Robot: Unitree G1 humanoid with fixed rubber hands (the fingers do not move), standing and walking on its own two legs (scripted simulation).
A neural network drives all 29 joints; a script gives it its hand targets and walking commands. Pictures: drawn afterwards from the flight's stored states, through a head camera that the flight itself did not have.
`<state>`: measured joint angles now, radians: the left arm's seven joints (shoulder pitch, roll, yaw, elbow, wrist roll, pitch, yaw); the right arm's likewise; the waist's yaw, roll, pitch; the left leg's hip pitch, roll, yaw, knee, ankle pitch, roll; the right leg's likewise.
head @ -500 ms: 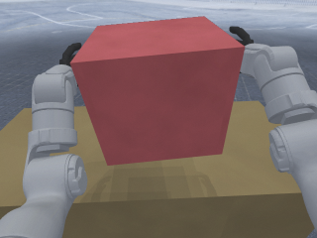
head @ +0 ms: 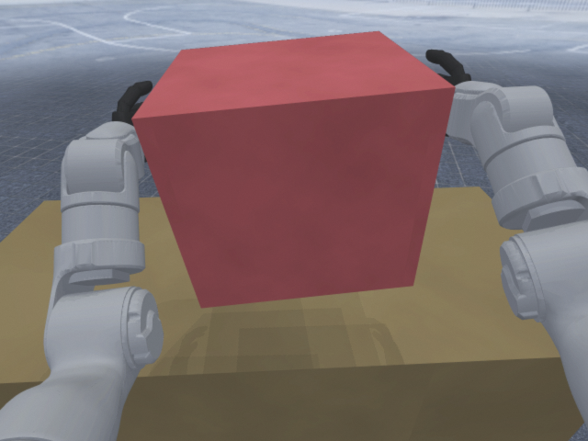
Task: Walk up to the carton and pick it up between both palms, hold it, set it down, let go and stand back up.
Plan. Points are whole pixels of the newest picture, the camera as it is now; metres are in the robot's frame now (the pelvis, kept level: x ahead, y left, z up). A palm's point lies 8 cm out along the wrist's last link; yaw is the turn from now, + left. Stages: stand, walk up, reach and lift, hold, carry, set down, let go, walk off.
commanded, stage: hold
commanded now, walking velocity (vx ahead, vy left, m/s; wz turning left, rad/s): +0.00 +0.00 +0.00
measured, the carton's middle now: (293, 164) +0.41 +0.00 +0.26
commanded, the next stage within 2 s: none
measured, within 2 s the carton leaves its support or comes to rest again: neither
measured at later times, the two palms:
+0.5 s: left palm (130, 140) +0.36 +0.20 +0.32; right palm (452, 105) +0.36 -0.19 +0.35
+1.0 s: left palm (125, 125) +0.36 +0.20 +0.34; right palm (458, 97) +0.36 -0.19 +0.36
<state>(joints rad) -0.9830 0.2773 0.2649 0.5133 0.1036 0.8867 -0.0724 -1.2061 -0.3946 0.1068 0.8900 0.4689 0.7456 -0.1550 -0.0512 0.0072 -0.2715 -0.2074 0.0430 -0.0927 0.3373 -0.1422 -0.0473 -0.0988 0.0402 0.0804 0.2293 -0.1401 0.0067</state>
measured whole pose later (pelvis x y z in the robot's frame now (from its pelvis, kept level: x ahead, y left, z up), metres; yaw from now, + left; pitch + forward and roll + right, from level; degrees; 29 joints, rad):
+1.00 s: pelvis +0.00 +0.00 +0.00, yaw +0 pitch +0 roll -1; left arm -1.05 0.29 0.27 0.58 0.15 0.90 -0.11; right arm -1.25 -0.40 0.10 0.95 0.46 0.76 -0.14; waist -0.04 0.01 -0.29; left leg -0.20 0.04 -0.09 0.33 -0.14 -0.05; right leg -0.10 0.04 0.08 0.24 -0.14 0.00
